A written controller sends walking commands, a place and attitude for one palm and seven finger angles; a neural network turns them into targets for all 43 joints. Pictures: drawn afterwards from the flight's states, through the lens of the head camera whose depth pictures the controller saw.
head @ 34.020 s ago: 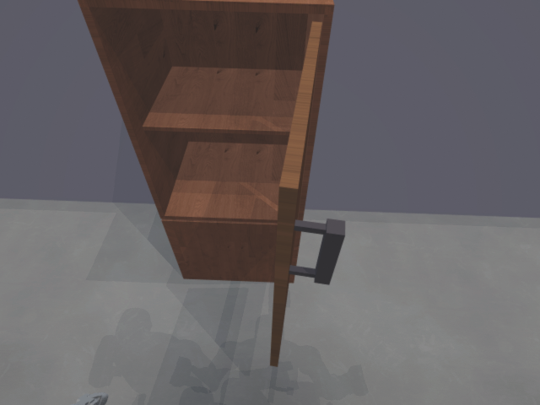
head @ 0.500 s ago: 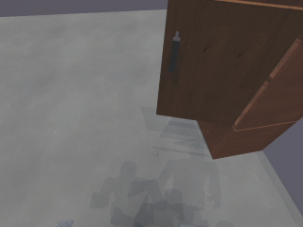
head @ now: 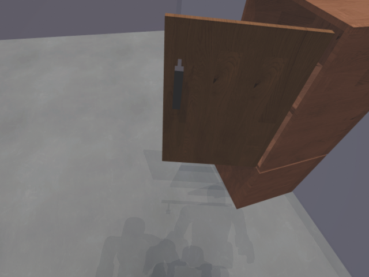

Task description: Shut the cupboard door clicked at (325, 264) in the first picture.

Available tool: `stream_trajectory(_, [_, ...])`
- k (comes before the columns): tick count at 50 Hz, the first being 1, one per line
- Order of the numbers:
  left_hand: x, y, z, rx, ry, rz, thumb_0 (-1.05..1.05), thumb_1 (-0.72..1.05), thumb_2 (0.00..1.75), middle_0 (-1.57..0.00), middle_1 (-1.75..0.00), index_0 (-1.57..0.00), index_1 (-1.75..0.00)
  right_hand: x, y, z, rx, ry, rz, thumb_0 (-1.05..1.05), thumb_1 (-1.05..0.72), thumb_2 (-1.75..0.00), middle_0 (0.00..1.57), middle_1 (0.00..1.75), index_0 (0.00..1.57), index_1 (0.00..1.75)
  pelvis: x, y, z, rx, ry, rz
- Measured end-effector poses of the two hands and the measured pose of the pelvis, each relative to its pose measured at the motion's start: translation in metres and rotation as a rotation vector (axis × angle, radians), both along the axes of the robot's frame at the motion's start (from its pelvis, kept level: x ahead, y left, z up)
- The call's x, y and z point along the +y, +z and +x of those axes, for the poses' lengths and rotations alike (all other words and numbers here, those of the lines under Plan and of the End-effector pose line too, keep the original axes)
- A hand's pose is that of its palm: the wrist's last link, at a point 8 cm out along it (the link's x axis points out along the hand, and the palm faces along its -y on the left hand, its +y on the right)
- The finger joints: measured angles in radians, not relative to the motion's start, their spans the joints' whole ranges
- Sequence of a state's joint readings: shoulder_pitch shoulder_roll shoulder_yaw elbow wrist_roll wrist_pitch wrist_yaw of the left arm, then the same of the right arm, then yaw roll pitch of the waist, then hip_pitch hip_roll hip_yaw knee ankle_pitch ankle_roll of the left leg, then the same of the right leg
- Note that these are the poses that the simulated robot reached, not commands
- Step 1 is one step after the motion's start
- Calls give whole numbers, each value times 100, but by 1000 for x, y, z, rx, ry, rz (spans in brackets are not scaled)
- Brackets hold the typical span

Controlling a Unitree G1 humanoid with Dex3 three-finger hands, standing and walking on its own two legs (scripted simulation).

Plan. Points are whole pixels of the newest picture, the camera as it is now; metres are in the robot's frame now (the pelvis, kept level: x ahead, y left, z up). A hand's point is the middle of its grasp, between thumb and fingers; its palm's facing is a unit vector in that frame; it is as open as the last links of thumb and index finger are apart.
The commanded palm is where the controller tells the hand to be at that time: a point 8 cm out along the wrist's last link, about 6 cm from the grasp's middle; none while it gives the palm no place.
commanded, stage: take the last steps up to it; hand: left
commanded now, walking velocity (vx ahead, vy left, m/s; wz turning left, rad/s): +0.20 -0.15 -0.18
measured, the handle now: (177, 84) +0.59 +0.05 +0.09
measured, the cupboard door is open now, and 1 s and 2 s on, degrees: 70 70 70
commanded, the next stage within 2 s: come to a stop and stand still in 0.22 s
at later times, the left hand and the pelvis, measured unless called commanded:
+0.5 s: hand (160, 238) +0.25 +0.07 -0.15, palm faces -0.12 -0.97 -0.23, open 7.4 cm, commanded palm none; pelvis +0.13 -0.10 +0.00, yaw -4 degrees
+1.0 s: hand out of the picture +0.14 +0.16 -0.17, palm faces +0.05 -0.97 -0.23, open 7.4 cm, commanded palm none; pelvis +0.11 -0.05 +0.01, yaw -2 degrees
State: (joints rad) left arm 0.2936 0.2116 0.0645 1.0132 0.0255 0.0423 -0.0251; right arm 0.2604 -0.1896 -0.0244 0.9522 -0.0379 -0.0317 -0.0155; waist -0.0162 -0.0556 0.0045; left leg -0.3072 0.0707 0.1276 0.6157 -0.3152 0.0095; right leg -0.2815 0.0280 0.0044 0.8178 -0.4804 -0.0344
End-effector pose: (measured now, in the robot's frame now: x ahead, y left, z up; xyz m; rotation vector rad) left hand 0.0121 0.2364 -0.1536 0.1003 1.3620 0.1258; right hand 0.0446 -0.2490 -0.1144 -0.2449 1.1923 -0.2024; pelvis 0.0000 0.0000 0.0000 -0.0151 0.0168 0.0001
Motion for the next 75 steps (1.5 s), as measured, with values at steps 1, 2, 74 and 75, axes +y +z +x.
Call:
stream_trajectory(1, [1, 1, 5, 12, -16, -3, 0, 91, 89, -20, -30, -20, -30, 1, 3, 0, -2, -10, -3, 0, -91, -90, 20, 30, 20, 30, 0, 2, 5, -1, -9, -1])
stream_trajectory(2, [2, 2, 13, 16, -28, -5, 0, 91, 89, -20, -30, -20, -30, 1, 6, -2, 4, -20, -5, 0, -91, -90, 20, 30, 20, 30, -1, 5, 10, -1, -14, -3])
stream_trajectory(74, [-46, 19, 90, 7, -74, 31, 1, 93, 89, -20, -30, -20, -30, -1, -9, 4, 208, -137, 111, 0, -91, -90, 20, 30, 20, 30, -30, 17, 80, -52, -71, 19])
stream_trajectory(75, [-46, 19, 88, 10, -75, 28, 1, 93, 89, -20, -29, -20, -30, 0, -9, -2, 219, -141, 110, 0, -91, -90, 20, 30, 20, 30, -30, 17, 79, -52, -71, 18])
